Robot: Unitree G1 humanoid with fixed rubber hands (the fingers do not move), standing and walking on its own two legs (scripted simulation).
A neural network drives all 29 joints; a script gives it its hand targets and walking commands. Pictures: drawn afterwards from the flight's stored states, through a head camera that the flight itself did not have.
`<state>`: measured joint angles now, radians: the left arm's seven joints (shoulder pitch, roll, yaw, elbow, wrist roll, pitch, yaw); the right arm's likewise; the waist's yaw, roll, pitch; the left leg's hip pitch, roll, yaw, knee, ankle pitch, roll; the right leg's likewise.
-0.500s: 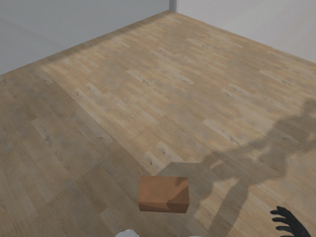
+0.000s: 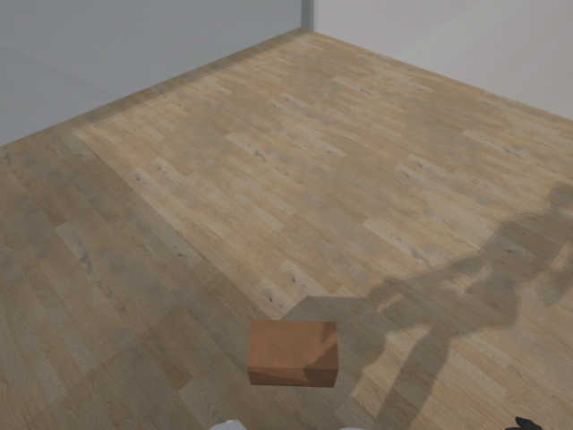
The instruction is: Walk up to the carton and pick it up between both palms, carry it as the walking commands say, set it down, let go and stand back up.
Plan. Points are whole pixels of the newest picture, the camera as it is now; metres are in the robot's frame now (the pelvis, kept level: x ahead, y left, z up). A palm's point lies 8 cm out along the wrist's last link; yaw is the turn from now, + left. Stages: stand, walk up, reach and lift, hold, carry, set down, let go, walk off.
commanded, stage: walk up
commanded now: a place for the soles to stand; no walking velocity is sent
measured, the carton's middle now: (292, 353) +0.47 -0.01 -0.65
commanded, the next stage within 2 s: reach and lift in 1.20 s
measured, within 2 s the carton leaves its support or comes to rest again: neither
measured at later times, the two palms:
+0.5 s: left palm out of the picture +0.10 +0.33 -0.09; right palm (541, 426) +0.15 -0.33 -0.07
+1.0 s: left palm out of the picture +0.09 +0.34 -0.09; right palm (540, 429) +0.14 -0.33 -0.07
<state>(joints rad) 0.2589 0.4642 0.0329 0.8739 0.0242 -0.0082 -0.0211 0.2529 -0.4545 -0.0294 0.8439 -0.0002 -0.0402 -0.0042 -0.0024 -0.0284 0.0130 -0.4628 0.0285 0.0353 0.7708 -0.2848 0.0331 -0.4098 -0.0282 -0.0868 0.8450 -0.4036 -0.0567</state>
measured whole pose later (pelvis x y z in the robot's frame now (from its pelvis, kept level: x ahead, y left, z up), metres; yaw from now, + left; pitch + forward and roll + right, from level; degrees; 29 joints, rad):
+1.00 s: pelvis +0.02 +0.00 +0.00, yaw +0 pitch +0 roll +1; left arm 0.26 0.46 0.03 0.87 0.02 -0.01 -0.02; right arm 0.16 -0.45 -0.03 0.84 0.00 -0.04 0.00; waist 0.00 -0.03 0.01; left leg -0.47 0.03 0.04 0.77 -0.31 0.03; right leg -0.41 -0.03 -0.08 0.83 -0.42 -0.05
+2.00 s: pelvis +0.04 +0.04 -0.02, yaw -2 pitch +17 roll -3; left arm -0.06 0.27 0.08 0.54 -0.08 0.05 0.06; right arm -0.22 -0.33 -0.19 0.68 0.00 -0.02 0.07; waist -0.04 0.02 0.15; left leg -0.91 0.03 0.01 1.02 -0.35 0.01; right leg -0.78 -0.01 -0.07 0.94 -0.45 0.01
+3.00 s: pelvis -0.03 +0.04 -0.13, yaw -7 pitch +44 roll -5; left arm -0.98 0.23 0.21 0.74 -0.03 0.11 0.11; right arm -1.04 -0.39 -0.37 0.91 0.01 0.04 0.11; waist 0.00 0.05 0.07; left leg -1.73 0.05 -0.03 1.29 -0.33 0.01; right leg -1.65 0.02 -0.06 1.27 -0.40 0.00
